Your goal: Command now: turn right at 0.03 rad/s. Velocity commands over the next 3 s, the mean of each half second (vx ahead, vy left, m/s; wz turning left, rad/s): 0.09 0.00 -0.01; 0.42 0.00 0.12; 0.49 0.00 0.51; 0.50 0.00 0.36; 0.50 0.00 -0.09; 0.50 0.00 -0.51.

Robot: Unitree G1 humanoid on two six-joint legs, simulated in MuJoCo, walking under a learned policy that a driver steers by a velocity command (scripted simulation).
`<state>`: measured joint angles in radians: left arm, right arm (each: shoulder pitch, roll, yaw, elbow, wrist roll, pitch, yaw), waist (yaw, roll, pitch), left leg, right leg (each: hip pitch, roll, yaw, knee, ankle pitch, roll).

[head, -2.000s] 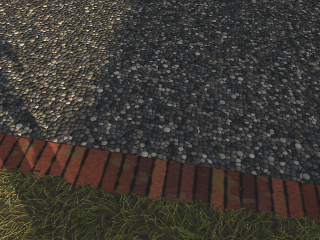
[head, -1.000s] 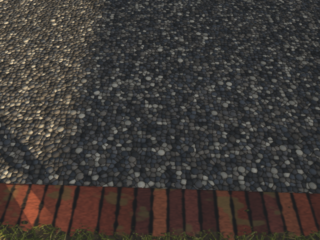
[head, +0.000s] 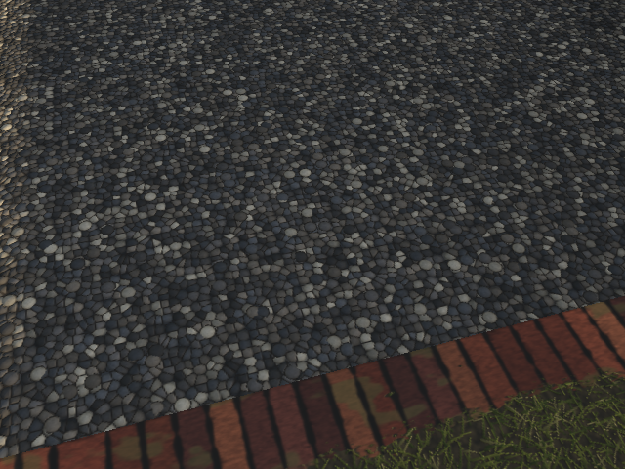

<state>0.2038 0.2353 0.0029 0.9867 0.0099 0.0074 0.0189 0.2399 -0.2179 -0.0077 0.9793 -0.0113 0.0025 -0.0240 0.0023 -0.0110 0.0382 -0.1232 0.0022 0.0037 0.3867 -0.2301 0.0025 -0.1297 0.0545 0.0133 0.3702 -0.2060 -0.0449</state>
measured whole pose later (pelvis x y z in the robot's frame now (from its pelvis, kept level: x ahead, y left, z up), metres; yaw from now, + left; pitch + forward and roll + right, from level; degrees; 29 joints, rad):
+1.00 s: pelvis +0.26 -0.02 -0.03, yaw +5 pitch +1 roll +0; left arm 0.50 0.16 0.00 1.12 0.02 -0.10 0.03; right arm 0.00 -0.19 -0.02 0.91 -0.02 -0.05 0.03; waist 0.04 0.01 0.07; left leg -0.52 -0.06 0.15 0.59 -0.12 0.15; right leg 0.18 0.04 -0.13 0.30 -0.46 -0.05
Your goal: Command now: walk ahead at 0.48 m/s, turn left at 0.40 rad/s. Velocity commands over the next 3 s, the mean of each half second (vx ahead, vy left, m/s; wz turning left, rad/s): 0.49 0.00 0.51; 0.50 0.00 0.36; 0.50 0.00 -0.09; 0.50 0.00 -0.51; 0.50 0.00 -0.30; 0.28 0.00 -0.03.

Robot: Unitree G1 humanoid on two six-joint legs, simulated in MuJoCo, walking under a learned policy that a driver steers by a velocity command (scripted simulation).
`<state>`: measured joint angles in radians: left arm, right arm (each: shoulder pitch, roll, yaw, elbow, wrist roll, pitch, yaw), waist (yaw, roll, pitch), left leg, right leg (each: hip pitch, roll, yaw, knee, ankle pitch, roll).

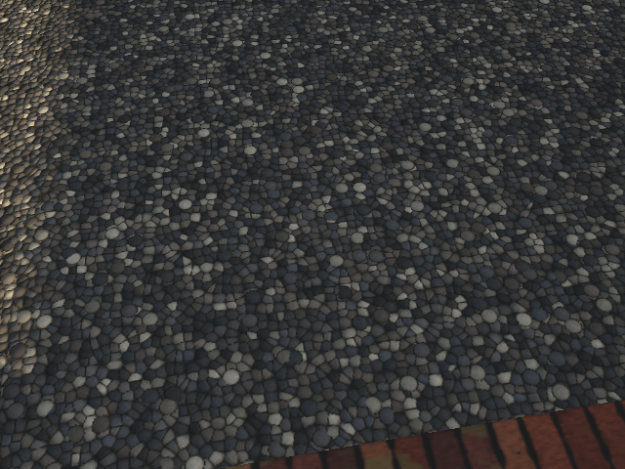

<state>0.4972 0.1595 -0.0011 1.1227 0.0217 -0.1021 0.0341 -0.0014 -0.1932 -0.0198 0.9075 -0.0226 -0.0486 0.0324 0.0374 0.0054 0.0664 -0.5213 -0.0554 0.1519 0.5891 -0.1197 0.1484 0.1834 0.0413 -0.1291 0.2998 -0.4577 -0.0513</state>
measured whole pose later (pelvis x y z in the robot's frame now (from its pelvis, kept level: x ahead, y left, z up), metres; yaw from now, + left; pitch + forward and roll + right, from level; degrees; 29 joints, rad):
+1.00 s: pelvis +0.54 +0.08 +0.02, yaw +28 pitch +2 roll -2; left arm 0.46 0.22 0.04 0.94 0.02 -0.09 -0.02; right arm 0.04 -0.23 -0.02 0.75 -0.04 -0.03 0.05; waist 0.08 0.04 0.03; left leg -0.56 0.05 0.03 0.63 -0.11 0.05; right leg 0.02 0.03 -0.12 0.23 -0.28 -0.02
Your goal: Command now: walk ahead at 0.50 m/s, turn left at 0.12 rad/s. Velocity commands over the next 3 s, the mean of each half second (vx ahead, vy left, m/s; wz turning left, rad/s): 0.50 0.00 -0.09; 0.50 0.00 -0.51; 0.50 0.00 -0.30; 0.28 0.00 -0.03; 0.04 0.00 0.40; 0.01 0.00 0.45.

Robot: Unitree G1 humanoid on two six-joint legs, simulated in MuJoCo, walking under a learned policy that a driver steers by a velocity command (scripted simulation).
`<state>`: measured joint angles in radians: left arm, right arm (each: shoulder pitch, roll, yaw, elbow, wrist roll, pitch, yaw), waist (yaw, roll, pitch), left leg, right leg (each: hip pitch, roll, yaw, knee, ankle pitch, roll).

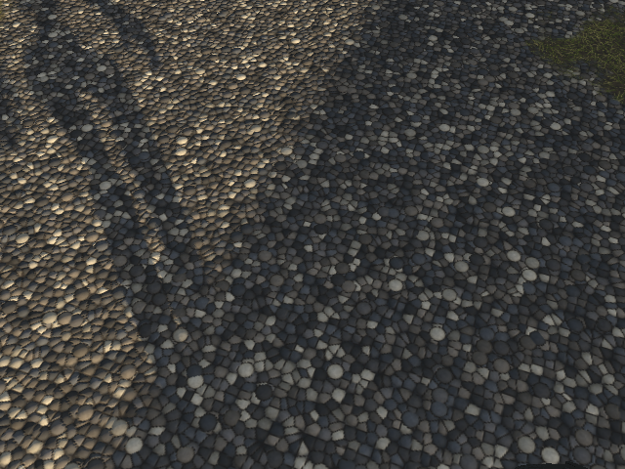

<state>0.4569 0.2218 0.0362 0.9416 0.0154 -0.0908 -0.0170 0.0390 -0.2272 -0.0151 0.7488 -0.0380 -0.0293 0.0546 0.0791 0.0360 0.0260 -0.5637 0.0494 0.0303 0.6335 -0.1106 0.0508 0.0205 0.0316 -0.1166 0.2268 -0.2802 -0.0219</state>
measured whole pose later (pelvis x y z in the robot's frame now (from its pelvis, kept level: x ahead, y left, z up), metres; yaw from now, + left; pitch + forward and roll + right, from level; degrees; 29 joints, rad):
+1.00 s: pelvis +0.51 -0.05 +0.00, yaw -23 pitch +2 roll +0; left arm 0.40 0.27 0.07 0.87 0.00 -0.04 -0.01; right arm 0.08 -0.25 -0.03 0.75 -0.04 -0.03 0.02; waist 0.07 0.03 0.04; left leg -0.66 0.11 -0.05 0.77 -0.08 -0.06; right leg -0.07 0.15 0.11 0.29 -0.24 -0.12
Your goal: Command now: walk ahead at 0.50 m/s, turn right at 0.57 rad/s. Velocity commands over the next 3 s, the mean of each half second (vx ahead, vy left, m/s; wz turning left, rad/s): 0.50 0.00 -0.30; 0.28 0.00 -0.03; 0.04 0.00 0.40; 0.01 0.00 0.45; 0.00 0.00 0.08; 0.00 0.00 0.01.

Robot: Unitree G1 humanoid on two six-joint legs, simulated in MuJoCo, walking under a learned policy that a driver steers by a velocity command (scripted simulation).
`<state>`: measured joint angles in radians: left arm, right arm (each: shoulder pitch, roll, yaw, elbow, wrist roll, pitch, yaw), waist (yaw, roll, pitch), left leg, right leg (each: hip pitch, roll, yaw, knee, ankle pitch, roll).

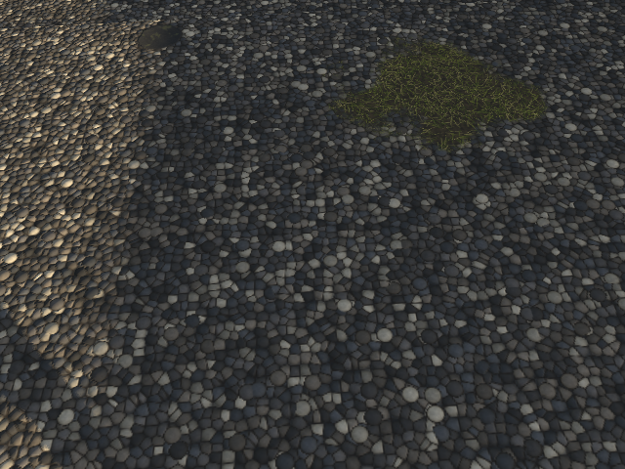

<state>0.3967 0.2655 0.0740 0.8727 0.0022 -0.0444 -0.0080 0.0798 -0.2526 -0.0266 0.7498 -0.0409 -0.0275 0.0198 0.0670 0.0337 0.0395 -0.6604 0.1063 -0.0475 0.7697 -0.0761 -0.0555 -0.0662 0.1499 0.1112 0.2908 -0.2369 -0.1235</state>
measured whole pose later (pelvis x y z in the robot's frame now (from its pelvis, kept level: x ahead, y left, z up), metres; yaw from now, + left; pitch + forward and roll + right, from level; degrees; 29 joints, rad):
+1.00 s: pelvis +0.43 -0.03 +0.00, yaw -8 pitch -1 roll +0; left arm 0.27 0.19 0.00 0.93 0.02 -0.05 0.01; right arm 0.22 -0.22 -0.03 0.94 -0.02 0.02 -0.02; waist 0.00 0.03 0.05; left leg -0.39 0.03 -0.01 0.71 -0.30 0.00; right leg -0.20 0.06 -0.09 0.36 -0.16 -0.09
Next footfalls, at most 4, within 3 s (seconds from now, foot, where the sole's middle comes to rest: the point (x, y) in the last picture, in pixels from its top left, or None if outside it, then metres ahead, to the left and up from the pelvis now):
0.16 left None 0.27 0.13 -0.78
0.66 right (408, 463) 0.48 -0.11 -0.78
1.10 left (320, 448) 0.50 0.07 -0.78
1.48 right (423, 466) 0.48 -0.14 -0.78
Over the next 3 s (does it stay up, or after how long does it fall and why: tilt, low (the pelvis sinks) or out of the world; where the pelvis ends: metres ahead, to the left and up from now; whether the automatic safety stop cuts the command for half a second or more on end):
stays up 0.39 -0.06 0.00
